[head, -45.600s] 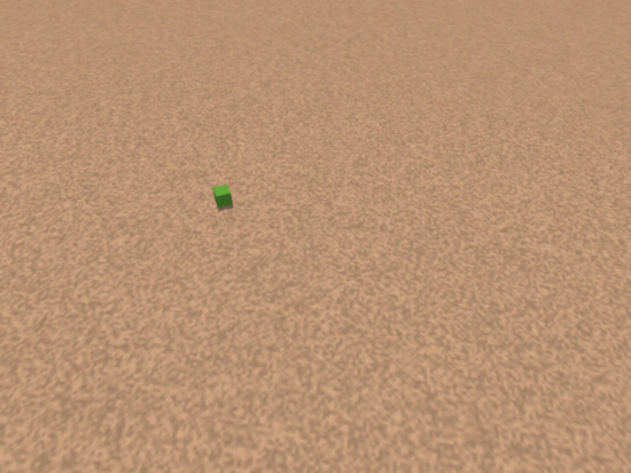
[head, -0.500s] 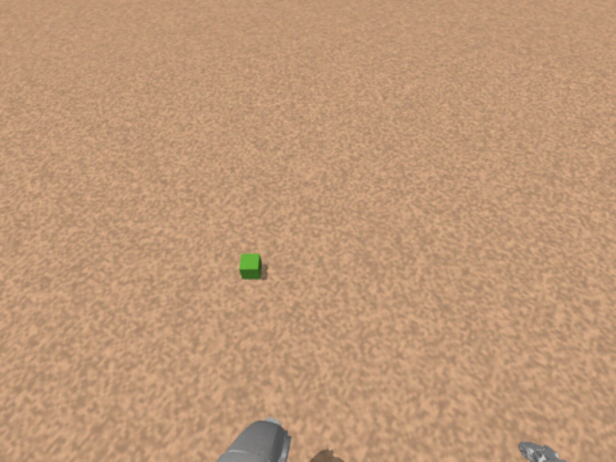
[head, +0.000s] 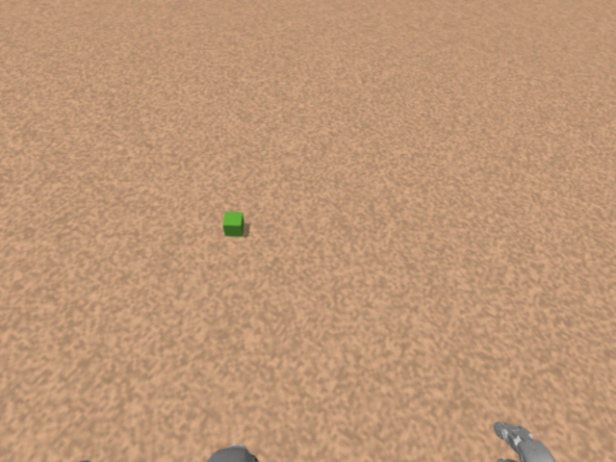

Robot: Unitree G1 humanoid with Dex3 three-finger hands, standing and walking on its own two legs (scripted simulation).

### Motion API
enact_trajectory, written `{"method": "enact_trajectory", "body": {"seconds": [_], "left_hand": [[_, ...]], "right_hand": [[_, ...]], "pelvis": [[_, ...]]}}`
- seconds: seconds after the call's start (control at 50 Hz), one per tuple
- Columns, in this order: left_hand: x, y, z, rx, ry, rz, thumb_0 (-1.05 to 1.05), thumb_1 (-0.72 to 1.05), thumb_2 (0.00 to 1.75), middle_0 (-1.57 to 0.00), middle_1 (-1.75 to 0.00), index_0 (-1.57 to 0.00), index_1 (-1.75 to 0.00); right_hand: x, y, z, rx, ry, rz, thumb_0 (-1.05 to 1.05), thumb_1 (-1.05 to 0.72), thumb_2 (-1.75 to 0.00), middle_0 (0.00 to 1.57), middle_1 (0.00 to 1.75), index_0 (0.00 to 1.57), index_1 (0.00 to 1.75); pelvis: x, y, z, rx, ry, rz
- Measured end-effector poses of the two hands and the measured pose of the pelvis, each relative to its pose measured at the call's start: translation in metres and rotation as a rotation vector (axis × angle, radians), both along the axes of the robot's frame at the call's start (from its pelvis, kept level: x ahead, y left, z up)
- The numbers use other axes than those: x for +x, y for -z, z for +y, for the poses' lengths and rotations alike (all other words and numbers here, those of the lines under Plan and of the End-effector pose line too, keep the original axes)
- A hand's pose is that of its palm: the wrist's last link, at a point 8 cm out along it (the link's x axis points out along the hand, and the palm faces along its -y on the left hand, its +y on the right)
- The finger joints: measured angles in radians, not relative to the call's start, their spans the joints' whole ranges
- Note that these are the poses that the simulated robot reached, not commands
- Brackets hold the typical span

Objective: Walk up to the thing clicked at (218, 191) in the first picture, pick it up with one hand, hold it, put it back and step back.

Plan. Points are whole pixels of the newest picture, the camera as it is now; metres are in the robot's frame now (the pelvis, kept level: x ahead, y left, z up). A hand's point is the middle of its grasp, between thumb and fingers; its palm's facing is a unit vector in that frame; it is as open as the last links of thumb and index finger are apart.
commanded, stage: step back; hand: left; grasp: from above
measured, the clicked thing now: (233, 224) +1.03 +0.28 -0.72
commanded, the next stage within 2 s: stand in 1.02 s
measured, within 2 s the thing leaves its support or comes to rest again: neither
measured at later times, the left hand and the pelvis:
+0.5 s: hand out of the picture +0.00 +0.28 -0.14, palm faces +0.05 -0.92 -0.39, open 7.4 cm; pelvis -0.04 +0.00 +0.01, yaw +2 degrees
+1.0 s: hand out of the picture +0.06 +0.27 -0.15, palm faces +0.10 -0.93 -0.36, open 7.4 cm; pelvis +0.00 +0.00 +0.00, yaw +4 degrees
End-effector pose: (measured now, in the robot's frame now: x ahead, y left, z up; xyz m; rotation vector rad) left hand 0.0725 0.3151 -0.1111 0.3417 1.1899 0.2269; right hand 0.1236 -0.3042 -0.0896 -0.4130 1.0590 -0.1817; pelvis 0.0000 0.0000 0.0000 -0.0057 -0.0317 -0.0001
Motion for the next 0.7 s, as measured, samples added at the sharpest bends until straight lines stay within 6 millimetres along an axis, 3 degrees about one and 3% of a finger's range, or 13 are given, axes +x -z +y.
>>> {"method": "enact_trajectory", "body": {"seconds": [0.06, 0.14, 0.2, 0.28, 0.38, 0.48, 0.6, 0.7], "left_hand": [[-0.036, 0.001, -0.010, 0.015, -0.009, 0.038, 0.00, 0.91, 0.89, -0.20, -0.30, -0.21, -0.30], [-0.080, -0.008, -0.018, 0.021, -0.049, 0.074, 0.01, 0.90, 0.89, -0.20, -0.30, -0.21, -0.30], [-0.099, -0.015, -0.019, 0.027, -0.074, 0.078, 0.01, 0.90, 0.89, -0.20, -0.30, -0.21, -0.30], [-0.108, -0.016, -0.011, 0.033, -0.097, 0.051, 0.01, 0.90, 0.89, -0.20, -0.30, -0.21, -0.30], [-0.108, -0.009, 0.004, 0.025, -0.106, 0.047, 0.01, 0.90, 0.89, -0.20, -0.30, -0.21, -0.30], [-0.090, -0.008, 0.006, 0.014, -0.082, 0.035, 0.01, 0.90, 0.89, -0.20, -0.30, -0.21, -0.30], [-0.060, -0.013, -0.005, 0.018, -0.044, -0.018, 0.01, 0.91, 0.89, -0.20, -0.30, -0.21, -0.30], [-0.050, -0.014, -0.019, 0.029, -0.056, -0.055, 0.00, 0.91, 0.89, -0.20, -0.30, -0.21, -0.30]], "right_hand": [[-0.018, 0.008, -0.016, 0.009, 0.019, -0.012, 0.00, -0.90, -0.90, 0.20, 0.30, 0.21, 0.30], [-0.051, 0.012, -0.025, 0.025, 0.052, 0.045, 0.00, -0.91, -0.90, 0.20, 0.30, 0.21, 0.30], [-0.074, 0.017, -0.027, 0.033, 0.052, 0.097, 0.00, -0.91, -0.90, 0.20, 0.30, 0.21, 0.30], [-0.095, 0.022, -0.021, 0.036, 0.030, 0.178, 0.00, -0.91, -0.90, 0.20, 0.30, 0.20, 0.30], [-0.098, 0.021, -0.002, 0.046, 0.020, 0.174, 0.01, -0.91, -0.90, 0.20, 0.30, 0.20, 0.30], [-0.093, 0.013, 0.006, 0.066, 0.023, 0.101, 0.00, -0.91, -0.90, 0.20, 0.30, 0.21, 0.30], [-0.086, 0.015, -0.009, 0.068, 0.040, 0.086, 0.00, -0.90, -0.90, 0.20, 0.30, 0.21, 0.30], [-0.072, 0.025, -0.022, 0.056, 0.046, 0.117, 0.00, -0.91, -0.90, 0.20, 0.30, 0.21, 0.30]], "pelvis": [[-0.019, 0.005, -0.010, -0.022, 0.010, -0.014], [-0.029, -0.003, -0.016, 0.007, 0.014, -0.014], [-0.034, -0.006, -0.016, 0.010, -0.007, -0.014], [-0.038, -0.005, -0.013, 0.005, -0.046, -0.011], [-0.043, -0.003, -0.003, 0.038, -0.060, -0.019], [-0.043, -0.006, -0.002, 0.026, -0.046, -0.017], [-0.035, -0.006, -0.014, 0.018, -0.038, -0.016], [-0.024, -0.001, -0.023, 0.000, -0.052, -0.018]]}}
